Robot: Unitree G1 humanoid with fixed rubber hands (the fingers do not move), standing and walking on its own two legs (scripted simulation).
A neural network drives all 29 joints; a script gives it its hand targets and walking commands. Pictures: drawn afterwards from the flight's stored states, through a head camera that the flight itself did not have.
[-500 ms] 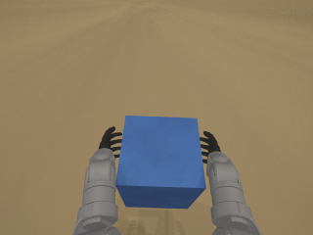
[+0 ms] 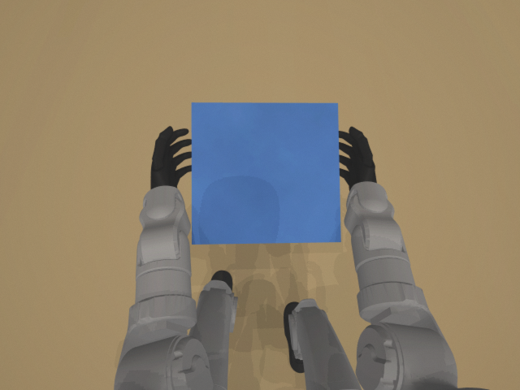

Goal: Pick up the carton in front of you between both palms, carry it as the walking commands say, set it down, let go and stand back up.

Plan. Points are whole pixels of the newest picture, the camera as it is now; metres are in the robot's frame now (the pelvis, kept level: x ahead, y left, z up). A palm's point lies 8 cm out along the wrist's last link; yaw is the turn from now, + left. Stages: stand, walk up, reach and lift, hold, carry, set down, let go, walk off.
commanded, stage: set down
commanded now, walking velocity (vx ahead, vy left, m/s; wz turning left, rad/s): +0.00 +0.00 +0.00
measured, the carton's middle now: (261, 180) +0.43 +0.04 -0.17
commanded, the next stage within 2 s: none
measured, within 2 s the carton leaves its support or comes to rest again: rests again in 1.74 s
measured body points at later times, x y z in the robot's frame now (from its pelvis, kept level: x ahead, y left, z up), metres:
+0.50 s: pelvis -0.03 +0.00 -0.13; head +0.25 +0.03 +0.22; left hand +0.42 +0.20 -0.23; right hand +0.49 -0.09 -0.23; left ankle +0.10 +0.13 -0.64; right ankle +0.02 -0.13 -0.64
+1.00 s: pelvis -0.05 -0.01 -0.23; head +0.30 +0.00 +0.05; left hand +0.43 +0.22 -0.38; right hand +0.52 -0.07 -0.39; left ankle +0.10 +0.13 -0.64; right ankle +0.02 -0.13 -0.64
